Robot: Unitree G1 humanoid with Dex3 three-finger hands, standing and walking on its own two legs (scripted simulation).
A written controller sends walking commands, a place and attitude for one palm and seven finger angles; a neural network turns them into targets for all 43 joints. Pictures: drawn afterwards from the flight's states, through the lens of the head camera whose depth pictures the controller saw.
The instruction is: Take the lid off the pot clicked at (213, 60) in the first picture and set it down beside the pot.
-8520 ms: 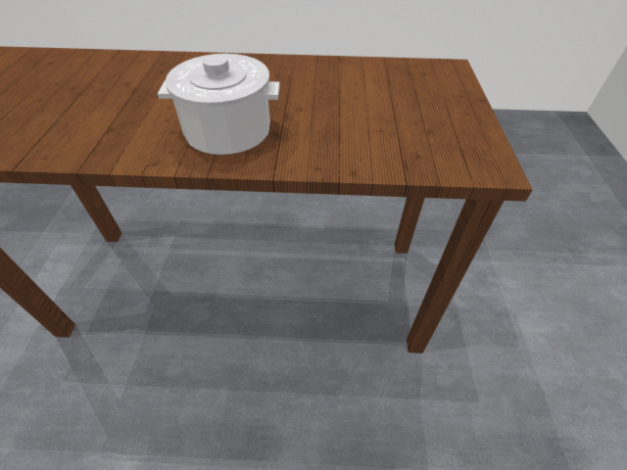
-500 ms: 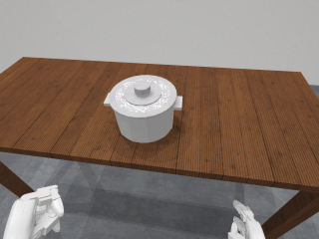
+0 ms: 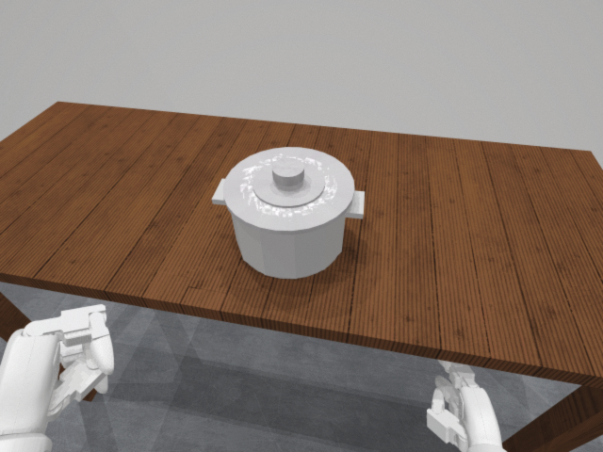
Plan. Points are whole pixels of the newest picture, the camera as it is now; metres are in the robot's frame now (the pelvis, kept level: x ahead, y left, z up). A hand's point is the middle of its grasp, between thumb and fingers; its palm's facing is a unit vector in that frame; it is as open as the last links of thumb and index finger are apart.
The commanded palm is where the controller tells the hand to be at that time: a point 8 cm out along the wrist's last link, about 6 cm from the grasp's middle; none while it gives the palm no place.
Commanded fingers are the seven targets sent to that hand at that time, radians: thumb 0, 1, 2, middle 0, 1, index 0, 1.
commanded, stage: raise the hand higher, near the body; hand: left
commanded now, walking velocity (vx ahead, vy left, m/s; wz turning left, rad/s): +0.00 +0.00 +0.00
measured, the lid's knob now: (288, 171) +0.45 +0.09 +0.16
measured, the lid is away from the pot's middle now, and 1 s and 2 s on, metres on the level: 0.00 0.00 0.00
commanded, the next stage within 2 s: reach forward and open the fingers in 0.22 s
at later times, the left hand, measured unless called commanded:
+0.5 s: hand (88, 310) +0.19 +0.24 +0.17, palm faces +0.30 -0.23 -0.92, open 3.0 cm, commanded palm +0.15 +0.26 +0.20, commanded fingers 0.00 0.58 1.11 -1.22 -1.15 -1.22 -1.15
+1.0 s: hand (85, 281) +0.21 +0.25 +0.18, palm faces -0.15 +0.05 -0.99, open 6.1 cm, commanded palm +0.19 +0.24 +0.25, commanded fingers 0.00 -0.24 1.62 -0.93 -0.26 -0.93 -0.26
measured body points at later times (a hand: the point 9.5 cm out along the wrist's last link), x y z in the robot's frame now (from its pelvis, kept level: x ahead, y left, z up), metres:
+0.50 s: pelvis -0.01 -0.01 +0.00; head +0.00 -0.04 +0.45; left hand +0.17 +0.25 +0.22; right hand +0.21 -0.22 -0.09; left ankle -0.06 +0.11 -0.73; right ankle +0.02 -0.16 -0.73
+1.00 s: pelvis -0.04 -0.02 +0.01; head -0.02 -0.08 +0.45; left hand +0.22 +0.25 +0.24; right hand +0.19 -0.24 -0.09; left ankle -0.06 +0.11 -0.73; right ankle +0.02 -0.16 -0.73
